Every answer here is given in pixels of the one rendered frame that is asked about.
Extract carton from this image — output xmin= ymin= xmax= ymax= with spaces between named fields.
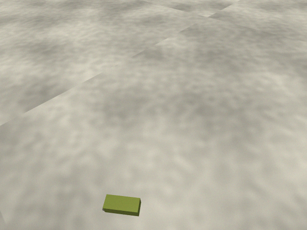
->
xmin=103 ymin=194 xmax=141 ymax=216

